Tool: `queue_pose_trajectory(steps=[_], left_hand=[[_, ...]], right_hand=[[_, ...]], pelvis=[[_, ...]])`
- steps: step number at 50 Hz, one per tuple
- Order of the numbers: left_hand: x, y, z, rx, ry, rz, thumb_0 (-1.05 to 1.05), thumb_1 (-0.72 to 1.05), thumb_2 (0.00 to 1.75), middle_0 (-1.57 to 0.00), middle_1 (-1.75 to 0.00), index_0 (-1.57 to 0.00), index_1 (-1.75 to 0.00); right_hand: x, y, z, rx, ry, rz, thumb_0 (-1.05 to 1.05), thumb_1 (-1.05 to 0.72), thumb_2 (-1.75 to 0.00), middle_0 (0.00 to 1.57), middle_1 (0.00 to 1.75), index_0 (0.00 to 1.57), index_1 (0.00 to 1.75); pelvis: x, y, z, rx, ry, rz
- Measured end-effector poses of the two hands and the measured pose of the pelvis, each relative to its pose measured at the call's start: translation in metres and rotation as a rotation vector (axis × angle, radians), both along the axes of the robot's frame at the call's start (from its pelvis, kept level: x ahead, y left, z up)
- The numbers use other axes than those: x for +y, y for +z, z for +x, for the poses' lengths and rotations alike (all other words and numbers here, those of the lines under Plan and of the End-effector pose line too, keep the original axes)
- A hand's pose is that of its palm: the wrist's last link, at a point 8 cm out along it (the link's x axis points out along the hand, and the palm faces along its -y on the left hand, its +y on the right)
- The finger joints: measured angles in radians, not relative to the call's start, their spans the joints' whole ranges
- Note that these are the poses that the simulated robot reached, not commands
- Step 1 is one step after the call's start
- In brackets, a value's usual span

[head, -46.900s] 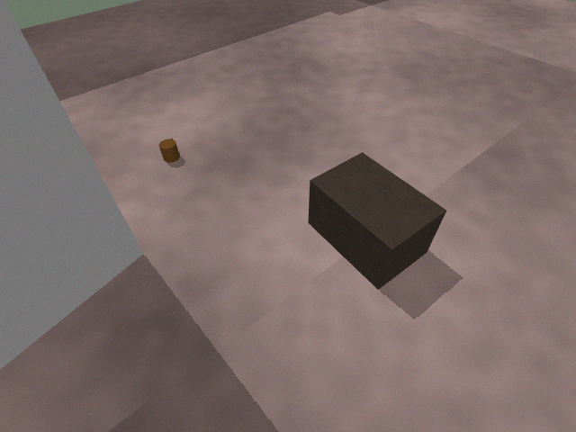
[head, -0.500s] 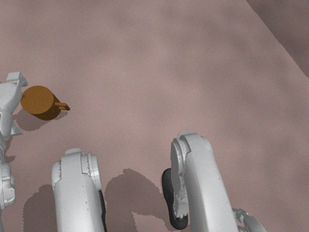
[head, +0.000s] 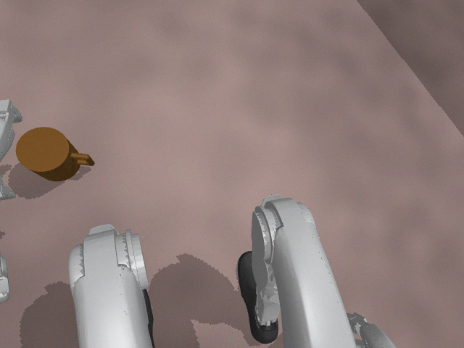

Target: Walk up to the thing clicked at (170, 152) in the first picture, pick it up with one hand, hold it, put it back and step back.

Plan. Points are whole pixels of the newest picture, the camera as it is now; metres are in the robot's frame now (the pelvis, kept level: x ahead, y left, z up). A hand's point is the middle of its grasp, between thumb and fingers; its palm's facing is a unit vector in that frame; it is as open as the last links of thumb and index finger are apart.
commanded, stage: rise first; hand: left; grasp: from above
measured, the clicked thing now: (60, 156) +0.48 +0.28 -0.28
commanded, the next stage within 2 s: approach in 0.94 s
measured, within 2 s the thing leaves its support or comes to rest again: neither
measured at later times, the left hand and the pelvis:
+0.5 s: hand out of the picture +0.44 +0.34 -0.15, palm faces -0.44 -0.08 -0.89, open 14.1 cm; pelvis +0.00 +0.00 +0.01, yaw +0 degrees
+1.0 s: hand out of the picture +0.44 +0.34 -0.15, palm faces -0.44 -0.08 -0.89, open 13.8 cm; pelvis +0.00 +0.00 +0.01, yaw +0 degrees
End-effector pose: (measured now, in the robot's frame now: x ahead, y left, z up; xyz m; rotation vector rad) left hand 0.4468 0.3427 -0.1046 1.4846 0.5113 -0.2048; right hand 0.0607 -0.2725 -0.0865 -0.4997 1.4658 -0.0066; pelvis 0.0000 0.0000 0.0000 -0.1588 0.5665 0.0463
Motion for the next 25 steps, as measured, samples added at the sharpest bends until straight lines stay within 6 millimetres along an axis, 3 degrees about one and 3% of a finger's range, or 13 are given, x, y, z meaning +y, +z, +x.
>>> queue_pose_trajectory(steps=[25], left_hand=[[-0.0013,0.0094,0.0007,0.008,-0.009,0.005,0.00,-0.56,1.05,-0.12,-0.99,-0.10,-1.02]], right_hand=[[0.0026,0.0061,-0.0009,-0.026,-0.006,0.008,0.00,-0.91,-0.90,0.20,0.30,0.20,0.30]], pelvis=[[0.0011,0.0051,-0.0030,0.000,0.003,-0.002]])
